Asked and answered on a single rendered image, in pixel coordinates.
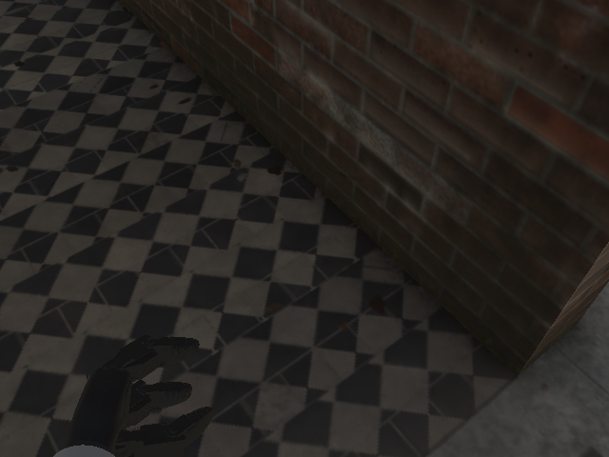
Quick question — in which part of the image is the robot left hand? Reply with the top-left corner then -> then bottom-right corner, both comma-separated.
65,335 -> 214,457

